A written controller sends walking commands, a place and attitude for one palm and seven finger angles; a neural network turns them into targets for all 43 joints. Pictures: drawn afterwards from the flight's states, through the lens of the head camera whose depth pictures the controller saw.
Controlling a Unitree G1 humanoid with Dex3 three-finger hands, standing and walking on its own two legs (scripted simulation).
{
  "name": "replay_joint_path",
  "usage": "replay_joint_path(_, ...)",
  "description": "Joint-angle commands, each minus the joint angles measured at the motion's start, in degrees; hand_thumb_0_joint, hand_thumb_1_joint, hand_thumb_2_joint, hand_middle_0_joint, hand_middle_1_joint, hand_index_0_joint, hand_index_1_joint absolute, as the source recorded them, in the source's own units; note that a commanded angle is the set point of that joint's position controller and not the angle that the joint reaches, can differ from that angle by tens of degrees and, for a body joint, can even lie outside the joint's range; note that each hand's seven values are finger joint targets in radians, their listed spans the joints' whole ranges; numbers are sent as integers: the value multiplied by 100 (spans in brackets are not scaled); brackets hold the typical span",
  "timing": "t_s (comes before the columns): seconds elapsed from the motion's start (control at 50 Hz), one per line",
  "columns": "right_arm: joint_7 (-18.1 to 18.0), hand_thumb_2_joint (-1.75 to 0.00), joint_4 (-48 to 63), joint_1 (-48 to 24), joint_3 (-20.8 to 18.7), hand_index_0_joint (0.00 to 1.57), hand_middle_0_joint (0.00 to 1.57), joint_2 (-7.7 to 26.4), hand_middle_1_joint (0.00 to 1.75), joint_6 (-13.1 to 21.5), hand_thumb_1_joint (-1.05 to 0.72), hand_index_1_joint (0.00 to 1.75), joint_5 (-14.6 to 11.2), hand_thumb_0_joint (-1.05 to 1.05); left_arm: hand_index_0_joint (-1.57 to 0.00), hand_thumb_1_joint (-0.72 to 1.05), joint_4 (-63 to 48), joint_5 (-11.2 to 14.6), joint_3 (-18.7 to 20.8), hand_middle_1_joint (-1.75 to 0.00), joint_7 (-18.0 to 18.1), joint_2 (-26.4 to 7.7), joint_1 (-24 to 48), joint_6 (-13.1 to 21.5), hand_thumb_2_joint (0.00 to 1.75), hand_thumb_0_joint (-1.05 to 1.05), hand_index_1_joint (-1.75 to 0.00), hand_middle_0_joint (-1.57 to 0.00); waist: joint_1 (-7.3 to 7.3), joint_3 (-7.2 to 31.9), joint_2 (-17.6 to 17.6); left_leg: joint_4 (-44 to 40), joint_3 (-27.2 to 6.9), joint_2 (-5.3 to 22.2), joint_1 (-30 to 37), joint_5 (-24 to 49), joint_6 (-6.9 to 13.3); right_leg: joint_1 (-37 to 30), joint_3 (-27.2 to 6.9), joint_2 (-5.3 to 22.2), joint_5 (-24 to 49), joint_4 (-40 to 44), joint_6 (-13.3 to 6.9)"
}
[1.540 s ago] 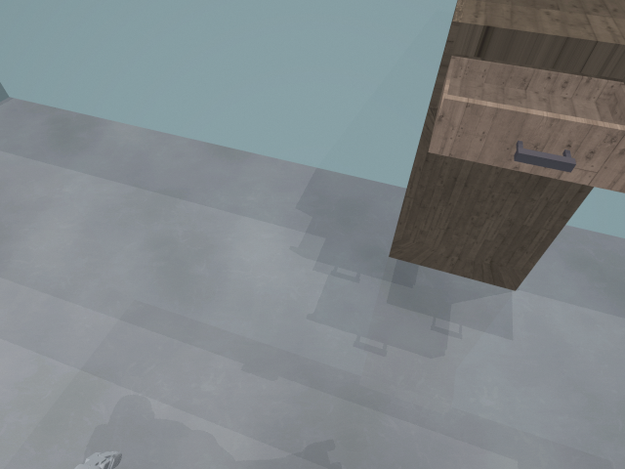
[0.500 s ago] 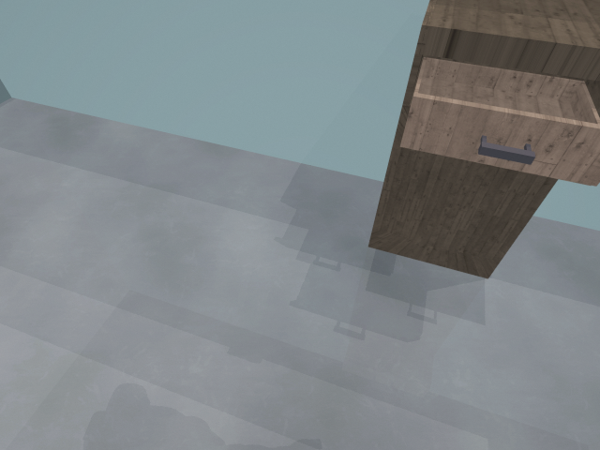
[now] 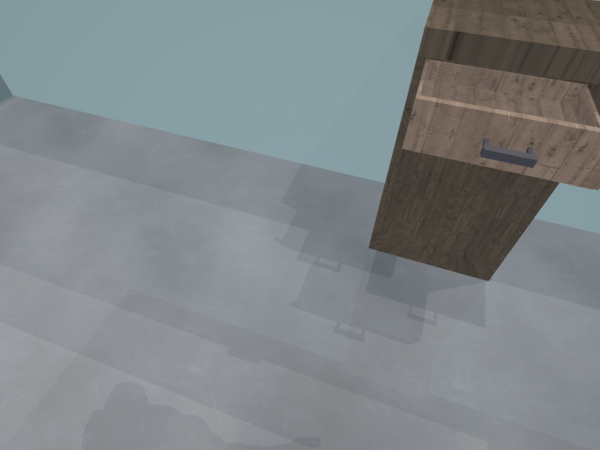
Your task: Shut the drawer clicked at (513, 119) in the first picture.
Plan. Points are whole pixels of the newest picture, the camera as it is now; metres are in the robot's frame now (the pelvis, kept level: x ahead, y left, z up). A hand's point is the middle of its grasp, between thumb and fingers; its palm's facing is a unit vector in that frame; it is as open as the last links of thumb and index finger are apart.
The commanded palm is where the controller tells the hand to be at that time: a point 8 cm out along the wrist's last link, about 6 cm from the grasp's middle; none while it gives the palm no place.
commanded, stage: walk to a spot facing it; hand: left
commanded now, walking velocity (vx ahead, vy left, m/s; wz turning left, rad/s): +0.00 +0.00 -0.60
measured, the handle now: (507, 151) +0.76 -0.43 -0.01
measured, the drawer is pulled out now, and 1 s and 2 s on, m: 0.23 0.23 0.23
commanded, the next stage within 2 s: none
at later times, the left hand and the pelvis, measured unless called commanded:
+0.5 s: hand out of the picture +0.04 +0.16 -0.17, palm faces -0.14 -0.96 -0.26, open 7.4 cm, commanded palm none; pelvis -0.03 -0.03 -0.02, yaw -12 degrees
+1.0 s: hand out of the picture +0.14 +0.20 -0.18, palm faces -0.40 -0.88 -0.25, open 7.4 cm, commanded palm none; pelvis -0.04 +0.03 -0.01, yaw -29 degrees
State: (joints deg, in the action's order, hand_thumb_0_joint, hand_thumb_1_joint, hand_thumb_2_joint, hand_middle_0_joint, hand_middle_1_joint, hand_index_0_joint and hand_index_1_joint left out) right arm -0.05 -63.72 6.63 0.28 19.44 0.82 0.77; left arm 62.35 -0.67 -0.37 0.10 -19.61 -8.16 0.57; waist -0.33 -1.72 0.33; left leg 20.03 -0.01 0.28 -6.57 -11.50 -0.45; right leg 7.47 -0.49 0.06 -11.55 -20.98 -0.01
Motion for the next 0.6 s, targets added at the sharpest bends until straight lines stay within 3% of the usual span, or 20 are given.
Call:
replay_joint_path(0.0, -87, -90, 359, -288, -233, 20, 20, 1172, 30, 128, -90, 30, -28, 0, -20, 90, -388, 1, 248, -30, 53, -1166, 275, 106, 90, 0, -30, -20, 22, 270, -41, -342, -508, 670, 62, 792, 154, 66, -592, 665, 839, 324, -176)
replay_joint_path(0.02, -98, -90, 367, -267, -252, 20, 20, 1168, 30, 119, -90, 30, -21, 0, -20, 90, -417, -4, 262, -30, 46, -1156, 285, 76, 90, 0, -30, -20, 26, 194, -58, -268, -434, 688, 85, 758, 149, 193, -644, 641, 890, 281, -187)
replay_joint_path(0.08, -130, -90, 404, 137, -179, 20, 20, 502, 30, 5, -90, 30, -12, 0, -20, 90, -464, -5, 198, -30, 71, -553, -56, -118, 90, 0, -30, -20, 55, 216, -59, 40, -164, 743, 22, 713, 57, 462, -726, 578, 1146, -112, -122)
replay_joint_path(0.12, -160, -90, 564, 231, -252, 20, 20, 533, 30, -57, -90, 30, -10, 0, -20, 90, -611, -24, 246, -30, 60, -539, -172, -193, 90, 0, -30, -20, 63, 159, -58, 169, -126, 825, -35, 616, 89, 728, -773, 485, 1180, -390, -125)
replay_joint_path(0.18, -184, -90, 829, 262, -375, 20, 20, 647, 30, -97, -90, 30, 1, 0, -20, 90, -862, -40, 321, -30, 17, -476, -258, -255, 90, 0, -30, -20, 59, 216, -344, 175, -243, 1127, -103, 500, 255, 1083, -635, 241, 990, -1048, -84)
replay_joint_path(0.22, -189, -90, 978, 199, -452, 20, 20, 698, 30, -100, -90, 30, 6, 0, -20, 90, -978, -46, 356, -30, -17, -350, -362, -287, 90, 0, -30, -20, 20, 159, -741, 53, -416, 1510, -295, 603, 501, 1276, -391, 39, 259, -1810, -17)
replay_joint_path(0.24, -180, -90, 1044, 168, -484, 20, 20, 719, 30, -85, -90, 30, 3, 0, -20, 90, -1035, -46, 371, -30, -29, -274, -429, -305, 90, 0, -30, -20, -20, 188, -1005, -8, -520, 1764, -325, 934, 703, 1366, -169, -37, -685, -2330, 34)
replay_joint_path(0.26, -175, -90, 1116, 103, -514, 20, 20, 687, 30, -75, -90, 30, 17, 0, -20, 90, -1096, -45, 404, -30, -42, -186, -496, -327, 90, 0, -30, -20, -58, 164, -1171, -18, -511, 1975, -420, 1229, 892, 1381, -7, 8, -1353, -2693, 75)
replay_joint_path(0.28, -176, -90, 1186, 22, -529, 20, 20, 659, 30, -74, -90, 30, 32, 0, -20, 90, -1133, -43, 432, -30, -53, -130, -578, -330, 90, 0, -30, -20, -101, 125, -1127, 143, -374, 2024, -531, 1487, 932, 1284, 16, 127, -1560, -2680, 66)
replay_joint_path(0.3, -175, -90, 1223, -59, -550, 20, 20, 624, 30, -79, -90, 30, 44, 0, -20, 90, -1126, -49, 456, -30, -68, -79, -758, -308, 90, 0, -30, -20, -209, 147, -1000, 493, -140, 1947, -681, 1626, 815, 968, 61, 183, -1321, -2315, 44)
replay_joint_path(0.32, -169, -90, 1270, -149, -564, 20, 20, 604, 30, -97, -90, 30, 39, 0, -20, 90, -1057, -59, 489, -30, -77, -70, -1105, -268, 90, 0, -30, -20, -384, 231, -733, 1110, 202, 1737, -856, 1398, 565, 537, 109, 195, -653, -1617, 34)
replay_joint_path(0.34, -147, -90, 1313, -39, -549, 20, 20, 423, 30, -148, -90, 30, 3, 0, -20, 90, -1029, -108, 555, -30, -56, -373, -1316, -200, 90, 0, -30, -20, -421, 235, 360, 2294, 634, 1149, -1421, 378, 129, 130, -510, 541, 525, -580, -106)
replay_joint_path(0.36, -113, -90, 1534, 46, -464, 20, 20, -69, 30, -152, -90, 30, -32, 0, -20, 90, -1095, -148, 665, -30, 34, -927, -1373, -110, 90, 0, -30, -20, -341, 149, 2144, 3756, 861, 184, -2741, -2044, -292, -111, -2951, 2027, 1987, 264, -736)
replay_joint_path(0.38, -165, -90, 1545, -188, -471, 20, 20, 145, 30, -217, -90, 30, -20, 0, -20, 90, -1113, -44, 666, -30, 102, -822, -1577, -106, 90, 0, -30, -20, -535, 290, 1599, 4289, -127, 205, -2455, -2151, -224, 330, -3255, 2003, 1811, 615, -930)
replay_joint_path(0.4, -161, -90, 1491, -220, -508, 20, 20, 69, 30, -212, -90, 30, -39, 0, -20, 90, -1156, -58, 660, -30, 113, -725, -1169, -136, 90, 0, -30, -20, -297, 54, 1115, 4652, -269, 284, -2647, -1808, -210, 453, -3101, 1850, 1139, 542, -1158)
replay_joint_path(0.44, -115, -90, 1333, 23, -517, 20, 20, 49, 30, -197, -90, 30, 1, 0, -20, 90, -1349, -29, 613, -30, 102, -456, -684, -121, 90, 0, -30, -20, -67, 127, 490, 4626, -240, 432, -2512, -1080, -286, 528, -2350, 1383, 874, 373, -1078)
replay_joint_path(0.48, -115, -90, 1265, 178, -517, 20, 20, -59, 30, -210, -90, 30, 23, 0, -20, 90, -1355, -32, 608, -30, 87, -338, -707, -92, 90, 0, -30, -20, -37, 358, 569, 4451, -169, 368, -2387, -808, -345, 392, -2044, 1124, 867, 335, -940)
replay_joint_path(0.58, -157, -90, 1340, 29, -507, 20, 20, -137, 30, -212, -90, 30, 27, 0, -20, 90, -1277, -44, 670, -30, 70, -307, -1040, -102, 90, 0, -30, -20, -192, 483, 521, 4020, -163, 270, -2496, -875, -403, 40, -2266, 1019, 965, 279, -958)
